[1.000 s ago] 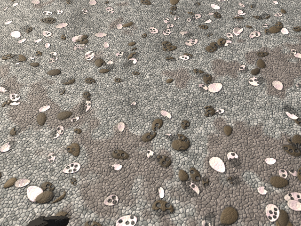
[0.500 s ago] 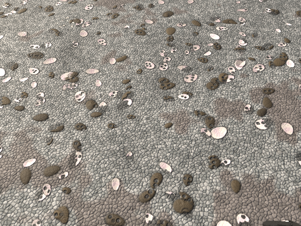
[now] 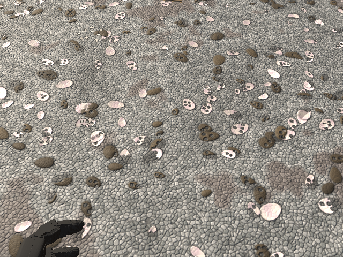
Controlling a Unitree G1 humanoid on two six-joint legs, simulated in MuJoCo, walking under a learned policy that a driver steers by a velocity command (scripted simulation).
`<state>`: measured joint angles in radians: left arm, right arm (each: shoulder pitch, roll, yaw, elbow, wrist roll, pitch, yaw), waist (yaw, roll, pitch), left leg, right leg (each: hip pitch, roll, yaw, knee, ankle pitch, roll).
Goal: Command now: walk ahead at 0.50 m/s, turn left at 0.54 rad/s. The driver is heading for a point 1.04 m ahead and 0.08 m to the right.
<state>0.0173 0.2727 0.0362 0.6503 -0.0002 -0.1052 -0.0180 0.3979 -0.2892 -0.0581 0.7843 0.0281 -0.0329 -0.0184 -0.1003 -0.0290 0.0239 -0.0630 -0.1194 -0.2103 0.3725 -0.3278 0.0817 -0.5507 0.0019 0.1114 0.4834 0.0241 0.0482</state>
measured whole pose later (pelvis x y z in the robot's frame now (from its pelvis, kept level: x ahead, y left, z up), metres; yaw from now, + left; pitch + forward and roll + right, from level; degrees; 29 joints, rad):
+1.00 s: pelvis +0.52 +0.01 -0.02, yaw -13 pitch +1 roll +2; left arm 0.06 0.28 0.05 0.64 -0.02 -0.01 -0.06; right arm 0.34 -0.31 -0.09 0.85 0.02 -0.05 -0.01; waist -0.08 -0.02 0.04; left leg 0.11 0.04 0.27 0.32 -0.42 -0.06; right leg -0.55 -0.05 -0.04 0.62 -0.12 -0.08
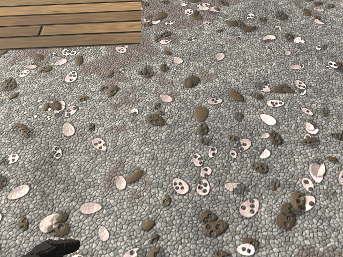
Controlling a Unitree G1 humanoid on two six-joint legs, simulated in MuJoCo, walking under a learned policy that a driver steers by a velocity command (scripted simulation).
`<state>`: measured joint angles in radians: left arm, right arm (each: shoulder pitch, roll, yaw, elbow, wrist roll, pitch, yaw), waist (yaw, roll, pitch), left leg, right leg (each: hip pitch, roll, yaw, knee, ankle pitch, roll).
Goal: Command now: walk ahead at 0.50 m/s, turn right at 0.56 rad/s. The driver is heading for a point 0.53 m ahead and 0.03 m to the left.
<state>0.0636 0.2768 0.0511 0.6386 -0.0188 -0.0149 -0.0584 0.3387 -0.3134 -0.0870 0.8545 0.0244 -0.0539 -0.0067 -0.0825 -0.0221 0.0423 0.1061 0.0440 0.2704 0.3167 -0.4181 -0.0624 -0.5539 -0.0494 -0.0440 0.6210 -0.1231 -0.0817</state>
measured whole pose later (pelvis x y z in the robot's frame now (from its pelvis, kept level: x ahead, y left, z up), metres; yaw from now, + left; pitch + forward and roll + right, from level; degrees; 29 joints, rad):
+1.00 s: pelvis +0.47 +0.01 +0.01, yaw +5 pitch +1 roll +2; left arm 0.18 0.27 0.04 0.83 0.02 0.00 0.03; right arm 0.15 -0.24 -0.02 0.84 -0.02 -0.03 0.02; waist 0.00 -0.03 0.01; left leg -0.24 -0.09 0.01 0.46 -0.23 0.05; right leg -0.34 -0.07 0.06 0.51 -0.17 0.04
